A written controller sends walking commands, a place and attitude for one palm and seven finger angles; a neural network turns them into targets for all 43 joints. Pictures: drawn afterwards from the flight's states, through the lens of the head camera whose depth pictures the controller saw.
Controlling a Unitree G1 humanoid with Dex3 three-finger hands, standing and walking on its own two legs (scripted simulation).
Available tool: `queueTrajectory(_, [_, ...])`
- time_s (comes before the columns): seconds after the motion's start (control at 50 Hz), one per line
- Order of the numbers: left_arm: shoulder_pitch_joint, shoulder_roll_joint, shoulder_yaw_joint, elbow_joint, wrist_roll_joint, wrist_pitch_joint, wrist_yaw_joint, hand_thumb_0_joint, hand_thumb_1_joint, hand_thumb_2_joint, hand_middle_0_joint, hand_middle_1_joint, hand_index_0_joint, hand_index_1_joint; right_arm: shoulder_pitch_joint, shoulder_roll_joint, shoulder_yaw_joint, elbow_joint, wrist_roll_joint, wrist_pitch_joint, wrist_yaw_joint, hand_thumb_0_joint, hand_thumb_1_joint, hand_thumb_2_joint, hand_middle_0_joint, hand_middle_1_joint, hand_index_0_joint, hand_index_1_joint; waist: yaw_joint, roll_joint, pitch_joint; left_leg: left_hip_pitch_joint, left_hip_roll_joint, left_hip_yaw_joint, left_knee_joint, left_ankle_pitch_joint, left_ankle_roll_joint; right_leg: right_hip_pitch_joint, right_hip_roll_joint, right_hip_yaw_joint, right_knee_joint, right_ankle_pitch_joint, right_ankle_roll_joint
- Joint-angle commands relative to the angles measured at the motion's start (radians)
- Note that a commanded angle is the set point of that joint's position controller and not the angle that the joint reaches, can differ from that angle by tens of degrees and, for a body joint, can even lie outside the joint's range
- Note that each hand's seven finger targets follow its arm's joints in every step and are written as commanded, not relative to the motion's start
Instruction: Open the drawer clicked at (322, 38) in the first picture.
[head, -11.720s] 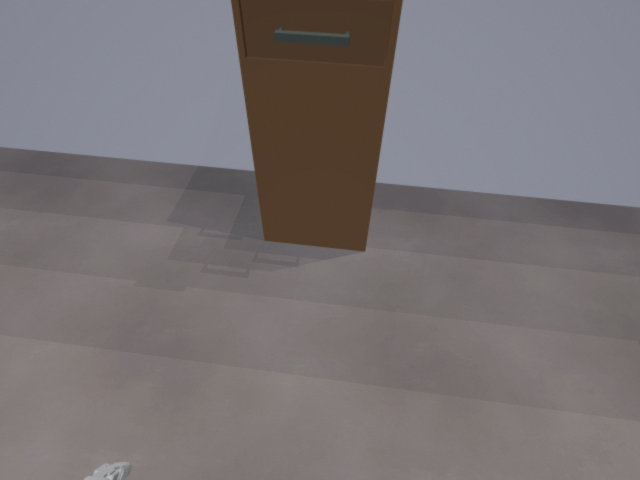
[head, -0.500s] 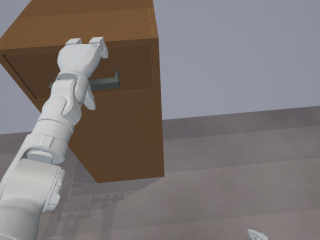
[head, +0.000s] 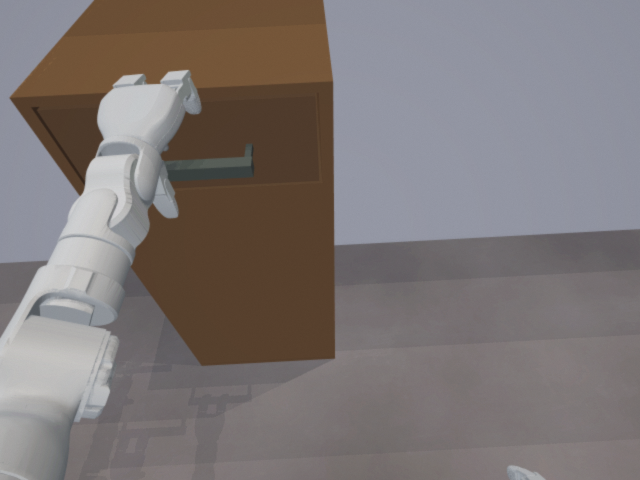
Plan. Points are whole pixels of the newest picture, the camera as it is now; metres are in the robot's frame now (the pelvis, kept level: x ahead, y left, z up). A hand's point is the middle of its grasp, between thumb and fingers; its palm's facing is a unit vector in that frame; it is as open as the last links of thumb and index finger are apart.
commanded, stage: move the hooked fingers above the handle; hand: left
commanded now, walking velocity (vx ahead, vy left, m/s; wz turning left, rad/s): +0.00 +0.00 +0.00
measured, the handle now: (189, 161) +0.54 +0.21 +0.10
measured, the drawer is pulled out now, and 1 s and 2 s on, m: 0.00 0.00 0.00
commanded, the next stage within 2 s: lift the fingers back up to retry in 0.72 s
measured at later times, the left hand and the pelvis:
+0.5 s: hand (142, 135) +0.49 +0.23 +0.18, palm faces +0.15 -0.01 -0.99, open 13.8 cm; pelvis +0.00 +0.01 +0.00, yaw -1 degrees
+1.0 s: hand (133, 151) +0.47 +0.24 +0.17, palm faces +0.06 +0.03 -1.00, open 13.8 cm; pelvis -0.01 +0.01 +0.00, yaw +0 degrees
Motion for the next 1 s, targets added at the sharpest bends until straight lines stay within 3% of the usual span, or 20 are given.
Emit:
queueTrajectory(0.0, [-0.483,0.229,0.042,0.02,0.054,0.195,0.017,0.0,-0.5,0.3,-0.3,-1.2,-0.3,-1.2,0.008,-0.127,-0.032,-0.091,-0.003,-0.002,0.01,0.0,-0.9,-0.9,0.2,0.3,0.2,0.3,0.003,-0.046,-0.372,0.204,0.027,0.053,-0.034,0.368,0.002,0.112,-0.018,-0.04,-0.053,0.386,-0.006])
queueTrajectory(0.06, [-0.429,0.044,-0.121,-0.029,0.017,0.225,-0.131,0.0,-0.5,0.3,-0.3,-1.2,-0.3,-1.2,0.007,-0.138,-0.047,-0.129,0.006,0.013,0.01,0.0,-0.9,-0.9,0.2,0.3,0.2,0.3,-0.056,-0.148,-0.372,0.254,0.023,0.049,-0.014,0.399,0.025,0.125,-0.026,-0.03,-0.077,0.491,0.012])
queueTrajectory(0.12, [-0.467,-0.001,-0.17,-0.175,-0.034,0.14,-0.258,0.0,-0.5,0.3,-0.3,-1.2,-0.3,-1.2,-0.015,-0.137,-0.043,-0.14,0.003,0.009,-0.003,0.0,-0.9,-0.9,0.2,0.3,0.2,0.3,-0.086,-0.136,-0.314,0.289,0.013,0.027,-0.012,0.381,0.037,0.065,-0.03,-0.024,-0.081,0.477,0.019])
queueTrajectory(0.18, [-0.553,0.093,-0.09,-0.336,-0.06,-0.018,-0.278,0.0,-0.5,0.3,-0.3,-1.2,-0.3,-1.2,-0.001,-0.122,-0.038,-0.135,-0.004,-0.019,-0.022,0.0,-0.9,-0.9,0.2,0.3,0.2,0.3,-0.065,-0.042,-0.334,0.334,0.005,0.005,-0.004,0.375,0.041,0.044,-0.028,-0.011,-0.075,0.421,0.007])
queueTrajectory(0.24, [-0.618,0.266,0.084,-0.39,-0.04,-0.14,-0.167,0.0,-0.5,0.3,-0.3,-1.2,-0.3,-1.2,0.054,-0.104,-0.044,-0.12,-0.014,-0.031,-0.029,0.0,-0.9,-0.9,0.2,0.3,0.2,0.3,-0.02,0.038,-0.389,0.361,0.014,-0.009,0.0,0.392,0.019,0.02,-0.01,-0.03,-0.051,0.346,-0.013])
queueTrajectory(0.26, [-0.618,0.378,0.185,-0.389,-0.038,-0.157,-0.112,0.0,-0.5,0.3,-0.3,-1.2,-0.3,-1.2,0.059,-0.11,-0.04,-0.116,-0.019,-0.033,-0.029,0.0,-0.9,-0.9,0.2,0.3,0.2,0.3,0.006,0.039,-0.394,0.324,0.015,-0.012,0.0,0.404,0.013,0.041,-0.006,-0.032,-0.047,0.34,-0.02])
queueTrajectory(0.32, [-0.554,0.352,0.224,-0.227,-0.02,-0.083,0.034,0.0,-0.5,0.3,-0.3,-1.2,-0.3,-1.2,0.044,-0.086,-0.029,-0.1,-0.013,-0.035,-0.013,0.0,-0.9,-0.9,0.2,0.3,0.2,0.3,0.031,0.004,-0.324,0.218,0.021,-0.006,-0.023,0.392,-0.009,0.041,0.002,-0.06,-0.033,0.313,-0.027])
queueTrajectory(0.38, [-0.483,0.378,0.197,-0.051,0.021,0.061,0.083,0.0,-0.5,0.3,-0.3,-1.2,-0.3,-1.2,0.01,-0.106,-0.017,-0.095,-0.01,-0.018,-0.004,0.0,-0.9,-0.9,0.2,0.3,0.2,0.3,0.044,-0.054,-0.328,0.143,0.024,0.037,-0.039,0.345,-0.012,0.109,-0.007,-0.044,-0.045,0.324,-0.016])
queueTrajectory(0.44, [-0.442,0.314,0.117,0.103,0.079,0.211,0.054,0.0,-0.5,0.3,-0.3,-1.2,-0.3,-1.2,0.011,-0.122,-0.019,-0.086,-0.011,0.003,0.008,0.0,-0.9,-0.9,0.2,0.3,0.2,0.3,0.041,-0.061,-0.36,0.147,0.037,0.053,-0.051,0.346,-0.014,0.118,-0.012,-0.05,-0.043,0.333,-0.01])
queueTrajectory(0.48, [-0.408,0.204,0.014,0.091,0.069,0.25,-0.035,0.0,-0.5,0.3,-0.3,-1.2,-0.3,-1.2,0.032,-0.142,-0.032,-0.11,-0.001,0.018,0.013,0.0,-0.9,-0.9,0.2,0.3,0.2,0.3,-0.004,-0.122,-0.393,0.197,0.045,0.052,-0.034,0.4,0.003,0.128,-0.018,-0.045,-0.049,0.415,-0.001])
queueTrajectory(0.52, [-0.394,0.088,-0.082,-0.073,0.024,0.235,-0.137,0.0,-0.5,0.3,-0.3,-1.2,-0.3,-1.2,0.026,-0.143,-0.051,-0.146,0.004,0.021,0.017,0.0,-0.9,-0.9,0.2,0.3,0.2,0.3,-0.036,-0.146,-0.407,0.271,0.038,0.041,-0.014,0.45,0.022,0.117,-0.019,-0.04,-0.062,0.478,0.012])
queueTrajectory(0.6, [-0.415,0.065,-0.101,-0.2,-0.031,0.119,-0.253,0.0,-0.5,0.3,-0.3,-1.2,-0.3,-1.2,0.006,-0.133,-0.041,-0.151,0.003,0.014,-0.003,0.0,-0.9,-0.9,0.2,0.3,0.2,0.3,-0.061,-0.137,-0.283,0.281,0.022,0.021,-0.021,0.386,0.036,0.058,-0.022,-0.032,-0.085,0.43,0.012])
queueTrajectory(0.66, [-0.541,0.198,0.004,-0.375,-0.031,-0.038,-0.222,0.0,-0.5,0.3,-0.3,-1.2,-0.3,-1.2,0.011,-0.117,-0.038,-0.152,-0.007,-0.007,-0.021,0.0,-0.9,-0.9,0.2,0.3,0.2,0.3,-0.033,-0.012,-0.303,0.317,0.016,0.006,-0.021,0.353,0.034,0.04,-0.017,-0.021,-0.083,0.339,-0.007])
queueTrajectory(0.68, [-0.596,0.256,0.058,-0.422,-0.02,-0.083,-0.183,0.0,-0.5,0.3,-0.3,-1.2,-0.3,-1.2,0.024,-0.11,-0.044,-0.146,-0.01,-0.014,-0.023,0.0,-0.9,-0.9,0.2,0.3,0.2,0.3,-0.019,0.059,-0.346,0.349,0.019,-0.001,-0.018,0.359,0.025,0.024,-0.01,-0.024,-0.072,0.315,-0.014])
queueTrajectory(0.72, [-0.609,0.296,0.119,-0.403,-0.007,-0.127,-0.097,0.0,-0.5,0.3,-0.3,-1.2,-0.3,-1.2,0.046,-0.098,-0.045,-0.134,-0.011,-0.026,-0.022,0.0,-0.9,-0.9,0.2,0.3,0.2,0.3,-0.005,0.097,-0.338,0.35,0.028,-0.02,-0.017,0.374,0.005,-0.026,0.002,-0.046,-0.055,0.253,-0.026])
queueTrajectory(0.78, [-0.591,0.328,0.171,-0.242,-0.001,-0.071,0.02,0.0,-0.5,0.3,-0.3,-1.2,-0.3,-1.2,0.048,-0.1,-0.04,-0.105,-0.011,-0.039,-0.01,0.0,-0.9,-0.9,0.2,0.3,0.2,0.3,0.003,0.03,-0.31,0.271,0.03,-0.016,-0.034,0.324,-0.005,-0.015,0.008,-0.058,-0.054,0.216,-0.027])
queueTrajectory(0.84, [-0.558,0.254,0.113,-0.066,0.012,0.056,0.076,0.0,-0.5,0.3,-0.3,-1.2,-0.3,-1.2,0.035,-0.111,-0.033,-0.084,-0.009,-0.039,0.004,0.0,-0.9,-0.9,0.2,0.3,0.2,0.3,0.001,-0.021,-0.304,0.216,0.034,0.008,-0.05,0.279,-0.01,-0.008,0.005,-0.064,-0.058,0.204,-0.02])
queueTrajectory(0.88, [-0.534,0.211,0.062,0.04,0.042,0.14,0.061,0.0,-0.5,0.3,-0.3,-1.2,-0.3,-1.2,0.038,-0.122,-0.035,-0.079,-0.009,-0.03,0.013,0.0,-0.9,-0.9,0.2,0.3,0.2,0.3,-0.004,-0.04,-0.34,0.215,0.038,0.023,-0.047,0.301,-0.01,0.013,-0.001,-0.062,-0.054,0.234,-0.016])
queueTrajectory(0.92, [-0.569,0.106,-0.049,0.063,0.054,0.2,0.007,0.0,-0.5,0.3,-0.3,-1.2,-0.3,-1.2,0.048,-0.128,-0.041,-0.081,-0.004,-0.018,0.017,0.0,-0.9,-0.9,0.2,0.3,0.2,0.3,-0.04,-0.052,-0.351,0.243,0.042,0.028,-0.035,0.309,-0.003,-0.006,-0.006,-0.059,-0.06,0.257,-0.008])
queueTrajectory(0.98, [-0.588,0.042,-0.118,0.008,0.035,0.197,-0.111,0.0,-0.5,0.3,-0.3,-1.2,-0.3,-1.2,0.047,-0.138,-0.051,-0.1,-0.003,-0.009,0.008,0.0,-0.9,-0.9,0.2,0.3,0.2,0.3,-0.082,-0.118,-0.366,0.288,0.037,0.014,-0.018,0.319,0.019,0.004,-0.013,-0.043,-0.081,0.302,0.004])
